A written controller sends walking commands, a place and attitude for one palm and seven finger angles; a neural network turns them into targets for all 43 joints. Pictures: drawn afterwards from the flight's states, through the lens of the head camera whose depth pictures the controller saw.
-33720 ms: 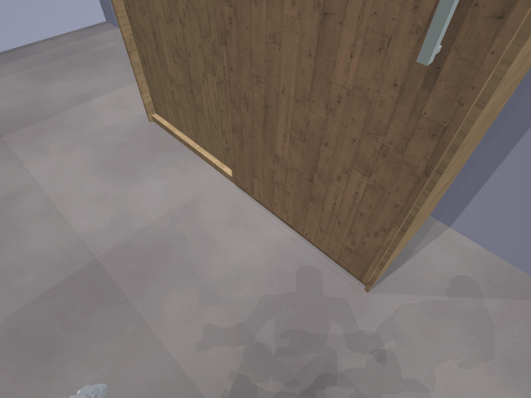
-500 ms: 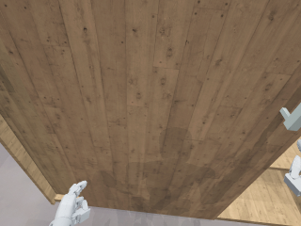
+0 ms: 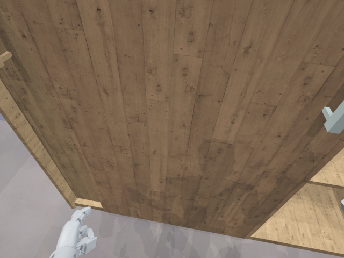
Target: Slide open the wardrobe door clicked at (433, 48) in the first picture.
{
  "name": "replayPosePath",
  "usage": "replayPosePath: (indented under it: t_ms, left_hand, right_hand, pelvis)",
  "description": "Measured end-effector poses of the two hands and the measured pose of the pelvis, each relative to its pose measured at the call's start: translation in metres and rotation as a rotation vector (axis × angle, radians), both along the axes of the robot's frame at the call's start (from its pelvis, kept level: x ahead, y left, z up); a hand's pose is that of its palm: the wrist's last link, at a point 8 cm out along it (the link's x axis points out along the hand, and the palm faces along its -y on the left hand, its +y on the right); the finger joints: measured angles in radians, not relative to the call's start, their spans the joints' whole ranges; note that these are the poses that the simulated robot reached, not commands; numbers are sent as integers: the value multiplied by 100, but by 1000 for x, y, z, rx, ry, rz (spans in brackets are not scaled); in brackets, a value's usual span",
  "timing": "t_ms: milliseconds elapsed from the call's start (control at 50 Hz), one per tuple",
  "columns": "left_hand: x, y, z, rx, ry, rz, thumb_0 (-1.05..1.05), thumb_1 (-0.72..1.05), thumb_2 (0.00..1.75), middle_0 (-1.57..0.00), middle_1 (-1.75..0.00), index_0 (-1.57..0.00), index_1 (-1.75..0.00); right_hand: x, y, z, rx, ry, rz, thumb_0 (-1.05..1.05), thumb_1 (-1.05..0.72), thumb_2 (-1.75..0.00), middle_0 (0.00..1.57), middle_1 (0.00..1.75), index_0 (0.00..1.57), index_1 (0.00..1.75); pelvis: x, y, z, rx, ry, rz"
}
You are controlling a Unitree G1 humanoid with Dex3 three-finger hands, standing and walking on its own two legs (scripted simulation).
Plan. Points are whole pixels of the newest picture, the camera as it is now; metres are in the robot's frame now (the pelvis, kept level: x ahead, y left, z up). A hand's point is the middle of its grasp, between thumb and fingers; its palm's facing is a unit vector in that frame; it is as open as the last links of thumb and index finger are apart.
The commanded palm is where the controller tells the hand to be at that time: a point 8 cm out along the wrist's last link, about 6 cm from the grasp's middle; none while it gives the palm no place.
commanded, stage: step back with the hand held close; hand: right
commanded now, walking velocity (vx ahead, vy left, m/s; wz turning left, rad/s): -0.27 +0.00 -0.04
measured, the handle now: out of the picture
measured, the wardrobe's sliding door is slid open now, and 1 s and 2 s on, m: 0.58 0.58 0.58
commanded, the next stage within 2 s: stop stepping back and stand still in 0.74 s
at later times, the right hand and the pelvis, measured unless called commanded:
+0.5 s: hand out of the picture +0.10 -0.32 +0.17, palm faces +0.54 +0.75 -0.39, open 7.4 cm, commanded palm +0.04 -0.35 +0.18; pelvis -0.07 -0.04 -0.01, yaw -4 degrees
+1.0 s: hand out of the picture +0.01 -0.40 +0.17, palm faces +0.42 +0.88 -0.21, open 7.4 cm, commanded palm -0.09 -0.43 +0.18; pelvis -0.23 -0.14 -0.01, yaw +1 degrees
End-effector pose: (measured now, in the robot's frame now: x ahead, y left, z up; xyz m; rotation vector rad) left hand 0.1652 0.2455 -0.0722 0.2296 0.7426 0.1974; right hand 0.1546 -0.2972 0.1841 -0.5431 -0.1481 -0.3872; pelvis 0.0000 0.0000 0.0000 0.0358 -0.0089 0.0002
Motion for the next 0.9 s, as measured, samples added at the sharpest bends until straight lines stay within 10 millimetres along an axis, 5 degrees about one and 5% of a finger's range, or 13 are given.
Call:
replayPosePath:
  t_ms: [140, 280, 420, 540, 640, 800, 900]
  left_hand:
    - [-30, -28, -4, 9, 30, -32, 1, 90, 90, -20, -30, -20, -30]
    - [-40, -52, -6, -8, 12, -92, 1, 90, 90, -20, -30, -21, -30]
    - [-41, -62, -1, 15, -17, -145, 1, 90, 90, -20, -30, -21, -30]
    - [-56, -64, 4, 82, -28, -129, 1, 90, 90, -20, -30, -21, -30]
    - [-77, -78, 11, 106, -57, -131, 1, 90, 90, -20, -30, -21, -30]
    - [-113, -120, 4, 32, -64, -205, 1, 90, 90, -20, -30, -20, -30]
    - [-157, -150, 0, 46, -12, -172, 1, 90, 90, -20, -30, -21, -30]
  right_hand:
    - [-23, -30, -1, -1, -36, -57, 1, -89, -90, 21, 30, 21, 30]
    - [-50, -39, 1, -20, -55, -61, 1, -89, -90, 21, 30, 21, 30]
    - [-87, -48, 4, -37, -102, -82, 1, -89, -90, 21, 30, 21, 30]
    - [-100, -65, -12, 37, -192, -78, 1, -89, -90, 21, 30, 21, 30]
    - [-116, -80, -8, 23, -223, -32, 1, -89, -90, 21, 30, 21, 30]
    - [-190, -104, 10, -61, -311, -40, 1, -89, -90, 21, 30, 21, 30]
    - [-192, -130, 0, 93, -406, -21, 1, -89, -90, 21, 30, 21, 30]
  pelvis:
    - [-20, -20, 2, 11, 4, -9]
    - [-42, -29, 0, 5, -7, -45]
    - [-62, -33, -5, 6, -12, -58]
    - [-82, -47, -16, 35, -31, -67]
    - [-107, -59, -18, 86, -43, -89]
    - [-153, -79, -23, 19, 28, -29]
    - [-182, -111, -23, 33, -25, -1]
